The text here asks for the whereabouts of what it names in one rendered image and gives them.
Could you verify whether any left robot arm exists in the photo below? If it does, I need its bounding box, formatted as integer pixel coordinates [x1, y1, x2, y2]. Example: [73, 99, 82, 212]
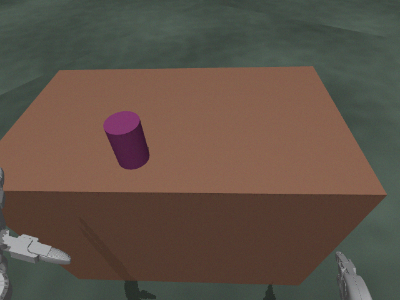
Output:
[0, 254, 13, 300]

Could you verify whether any left robot hand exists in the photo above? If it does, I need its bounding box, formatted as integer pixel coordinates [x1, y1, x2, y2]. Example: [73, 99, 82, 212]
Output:
[0, 167, 71, 264]

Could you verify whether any right robot hand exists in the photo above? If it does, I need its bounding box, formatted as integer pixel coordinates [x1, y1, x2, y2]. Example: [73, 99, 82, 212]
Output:
[335, 251, 373, 300]

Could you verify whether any can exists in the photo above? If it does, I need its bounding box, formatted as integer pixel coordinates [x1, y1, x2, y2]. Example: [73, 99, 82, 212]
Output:
[103, 111, 149, 169]

